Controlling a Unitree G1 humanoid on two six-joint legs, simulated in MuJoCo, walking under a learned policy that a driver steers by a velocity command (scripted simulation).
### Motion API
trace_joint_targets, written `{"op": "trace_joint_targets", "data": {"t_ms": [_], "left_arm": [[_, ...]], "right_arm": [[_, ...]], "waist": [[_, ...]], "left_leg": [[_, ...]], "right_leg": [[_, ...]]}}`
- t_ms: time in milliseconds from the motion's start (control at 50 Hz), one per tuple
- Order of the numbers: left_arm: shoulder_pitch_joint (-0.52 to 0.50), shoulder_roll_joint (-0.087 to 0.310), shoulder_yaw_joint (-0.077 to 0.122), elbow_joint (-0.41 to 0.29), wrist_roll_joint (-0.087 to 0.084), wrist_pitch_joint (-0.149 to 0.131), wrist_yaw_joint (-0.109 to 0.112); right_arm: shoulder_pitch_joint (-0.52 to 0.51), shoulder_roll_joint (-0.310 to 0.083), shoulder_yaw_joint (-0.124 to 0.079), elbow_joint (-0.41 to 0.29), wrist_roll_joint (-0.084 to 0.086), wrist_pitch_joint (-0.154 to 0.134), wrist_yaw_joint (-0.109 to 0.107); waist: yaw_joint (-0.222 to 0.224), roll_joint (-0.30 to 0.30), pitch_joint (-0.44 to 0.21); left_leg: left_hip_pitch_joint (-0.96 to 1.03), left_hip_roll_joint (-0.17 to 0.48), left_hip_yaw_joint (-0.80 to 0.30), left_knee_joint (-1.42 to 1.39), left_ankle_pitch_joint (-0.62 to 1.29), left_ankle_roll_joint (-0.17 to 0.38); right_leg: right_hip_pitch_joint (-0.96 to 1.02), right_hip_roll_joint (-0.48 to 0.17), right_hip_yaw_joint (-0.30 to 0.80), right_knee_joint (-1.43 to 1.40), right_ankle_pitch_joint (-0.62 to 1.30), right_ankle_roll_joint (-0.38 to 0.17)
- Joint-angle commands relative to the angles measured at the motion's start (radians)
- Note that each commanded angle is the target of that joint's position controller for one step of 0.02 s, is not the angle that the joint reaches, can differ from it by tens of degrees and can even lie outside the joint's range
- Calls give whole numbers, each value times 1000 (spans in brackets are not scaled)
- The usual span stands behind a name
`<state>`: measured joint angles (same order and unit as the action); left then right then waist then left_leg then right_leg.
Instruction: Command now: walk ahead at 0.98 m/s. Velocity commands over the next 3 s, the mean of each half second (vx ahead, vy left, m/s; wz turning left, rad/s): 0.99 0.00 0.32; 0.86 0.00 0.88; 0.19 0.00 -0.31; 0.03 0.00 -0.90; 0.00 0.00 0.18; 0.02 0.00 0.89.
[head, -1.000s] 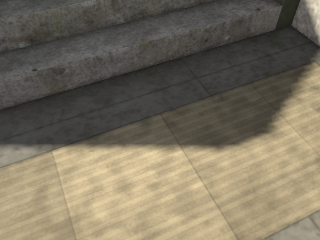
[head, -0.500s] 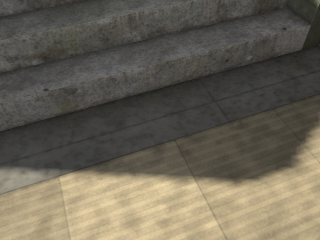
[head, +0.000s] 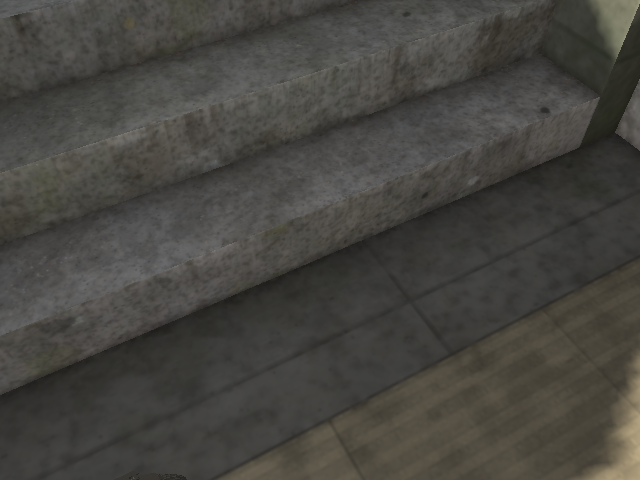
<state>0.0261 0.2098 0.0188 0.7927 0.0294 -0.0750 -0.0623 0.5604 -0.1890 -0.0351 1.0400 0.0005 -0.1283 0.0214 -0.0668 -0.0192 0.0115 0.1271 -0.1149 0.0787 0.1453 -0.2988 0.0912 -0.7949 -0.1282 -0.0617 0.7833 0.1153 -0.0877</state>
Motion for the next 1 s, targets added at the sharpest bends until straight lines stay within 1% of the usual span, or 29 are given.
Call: {"op": "trace_joint_targets", "data": {"t_ms": [20, 80, 120, 140, 160, 180, 200, 240, 280, 360, 440, 500, 520, 560, 580, 600, 620, 640, 660, 680, 740, 760, 820, 860, 900, 920, 940, 980, 1000], "left_arm": [[-135, 35, -8, -80, -13, -10, -3], [-84, 86, 8, -77, -8, -12, 18], [213, 157, 39, 4, -10, -12, 43], [411, 199, 61, 62, 2, -9, 61], [526, 286, 88, 80, 33, -6, 77], [476, 282, 95, 81, 37, -8, 56], [376, 206, 88, 77, 21, -15, 42], [282, 96, 63, 92, 23, -39, 36], [292, 51, 42, 130, 14, -56, 42], [310, 76, 40, 157, -14, -85, 36], [339, 93, 30, 164, -20, -105, 43], [385, 166, 30, 161, -27, -98, 81], [373, 198, 37, 150, -24, -86, 97], [275, 238, 53, 115, -7, -56, 121], [187, 259, 65, 83, -9, -43, 112], [98, 213, 64, 75, -2, -43, 89], [214, 53, 12, -23, 19, -72, 71], [267, 67, -4, -83, 1, -86, 68], [230, 119, -4, -71, 11, -95, 66], [178, 145, 1, -85, 23, -86, 64], [127, 115, -19, -116, 68, -31, 68], [115, 74, -31, -128, 69, -14, 64], [51, 42, -47, -186, 47, -4, 67], [-83, 60, -39, -262, 44, -8, 92], [-389, 32, -49, -382, 59, -19, 112], [-593, -1, -64, -472, 67, -34, 115], [-680, -19, -74, -529, 51, -39, 113], [-708, -60, -112, -622, 47, -42, 97], [-444, -80, -137, -562, 43, -23, 81]], "right_arm": [[-10, -137, -11, -55, 7, -27, -13], [6, -201, -16, -43, -17, -8, -32], [-26, -247, -29, -38, -45, 22, -53], [-78, -245, -32, -51, -46, 30, -55], [-63, -127, -9, -92, -29, 22, -36], [34, -55, 6, -116, 34, 2, -16], [-106, -137, -7, -141, 28, 1, -31], [-206, -116, -5, -156, 14, 9, -21], [-175, -63, 3, -161, -22, 49, 5], [-354, -57, 7, -244, -23, 80, 32], [-523, -61, 19, -298, -6, 62, 44], [-555, -97, 16, -300, -23, 51, 55], [-497, -125, 8, -282, -21, 53, 51], [-83, -193, -24, -175, -17, 68, 20], [123, -241, -54, -117, -23, 69, 2], [69, -282, -89, -118, 9, 77, -12], [-100, -366, -89, -145, -27, 83, -8], [-126, -368, -96, -186, -38, 86, -13], [-163, -256, -81, -195, -45, 84, -24], [-225, -227, -71, -205, -27, 78, -26], [-257, -217, -53, -216, 5, 43, -28], [-267, -241, -58, -224, -4, 37, -36], [-208, -243, -62, -224, -1, 38, -49], [-22, -257, -67, -200, -12, 38, -66], [181, -273, -72, -152, -31, 34, -77], [376, -255, -73, -102, -60, 26, -94], [436, -258, -73, -77, -82, 24, -109], [282, -244, -69, -90, -65, 47, -127], [-32, -221, -58, -182, -17, 67, -116]], "waist": [[26, 30, 170], [73, 111, 52], [218, 162, -116], [314, 149, -198], [293, -20, -304], [179, -256, -410], [176, -85, -256], [112, 82, -52], [45, 27, 13], [33, 1, 110], [60, 8, 141], [51, -42, 85], [15, -76, 35], [-200, -167, -174], [-307, -112, -235], [-285, 133, -127], [-13, 282, -79], [-8, 234, -310], [12, 43, -161], [53, -58, -64], [114, -132, 17], [115, -51, -13], [88, 29, -75], [-10, 93, -86], [-147, 115, 38], [-269, 124, 70], [-285, 128, 69], [-163, 114, 55], [45, -105, -72]], "left_leg": [[-200, 251, -69, -175, 652, 61], [51, 291, -41, 48, 1241, 33], [60, 318, -36, 442, 1357, 31], [-90, 292, -20, 724, 1170, 36], [-421, 180, -16, 1129, 586, 38], [-763, 27, -142, 1416, -143, 24], [-860, 120, -182, 1387, -21, 62], [-805, 195, -176, 1255, 83, 66], [-730, 233, -181, 1197, 90, 45], [-811, 248, -104, 1058, 234, 19], [-735, 180, 53, 704, 453, 35], [-635, 92, 134, 513, 502, 63], [-576, 49, 143, 492, 457, 72], [-218, 16, 105, 602, 307, 136], [-1, 41, 31, 508, 275, 184], [42, 86, -85, 366, 248, 204], [126, 216, -402, 494, 669, 316], [260, 362, -776, 233, 258, 476], [92, 368, -830, 70, -6, 413], [-87, 338, -746, 38, 38, 346], [-427, 201, -479, 41, 476, 272], [-391, 206, -480, 112, 796, 286], [-326, 122, -367, 216, 1065, 215], [-53, 179, -496, 301, 1208, 240], [279, 277, -646, 369, 1205, 255], [526, 327, -702, 427, 1331, 258], [619, 369, -700, 430, 1381, 237], [299, 304, -542, 217, 1238, 121], [-170, 224, -395, 86, 1301, 61]], "right_leg": [[215, 71, -79, -182, 99, -26], [303, 183, -115, -237, -74, -60], [590, 221, -77, -252, -213, -94], [828, 161, -24, -270, -268, -121], [1104, -91, 285, -236, -578, -179], [1280, -292, 857, -440, -750, -283], [1154, -227, 751, -514, -763, -219], [835, -180, 480, -580, -540, -149], [658, -127, 308, -631, -442, -86], [564, -40, 13, -707, -149, 16], [593, 40, -187, -709, 282, 74], [769, -12, -212, -614, 707, 91], [824, -27, -210, -514, 869, 101], [788, -81, -192, -68, 1113, 70], [648, -72, -169, 284, 913, 47], [422, 145, -156, 721, -93, 54], [30, 195, -39, 963, -586, 93], [-68, 178, 142, 964, -572, 98], [-87, 114, 164, 839, -480, 85], [-32, 66, 158, 716, -425, 93], [212, 21, 112, 461, -417, 144], [155, 45, 34, 628, -456, 151], [66, 45, -12, 650, -447, 139], [-323, 62, 7, 1026, -599, 122], [-886, 80, 69, 1404, -879, 89], [-1228, 105, 110, 1555, -1122, 77], [-1363, 108, 152, 1569, -1257, 65], [-1026, 91, 134, 1184, -1279, 30], [-275, 104, 50, 670, -931, -12]]}}
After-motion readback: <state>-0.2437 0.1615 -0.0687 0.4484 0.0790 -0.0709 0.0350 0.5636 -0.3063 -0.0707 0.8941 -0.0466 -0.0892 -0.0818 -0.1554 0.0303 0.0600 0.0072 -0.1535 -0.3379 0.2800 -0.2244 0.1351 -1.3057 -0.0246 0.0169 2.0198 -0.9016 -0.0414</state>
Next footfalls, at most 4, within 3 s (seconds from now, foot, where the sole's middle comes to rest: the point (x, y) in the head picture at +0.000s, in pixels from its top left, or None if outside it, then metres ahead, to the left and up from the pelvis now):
0.14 right None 0.36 -0.08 -0.77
0.60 left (276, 368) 0.75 0.09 -0.77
1.06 right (252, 188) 1.15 0.13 -0.58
1.82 left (129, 102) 1.26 0.40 -0.39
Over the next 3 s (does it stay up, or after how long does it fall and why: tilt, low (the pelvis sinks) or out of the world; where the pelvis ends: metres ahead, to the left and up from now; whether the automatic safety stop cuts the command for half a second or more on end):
stays up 1.18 0.31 0.23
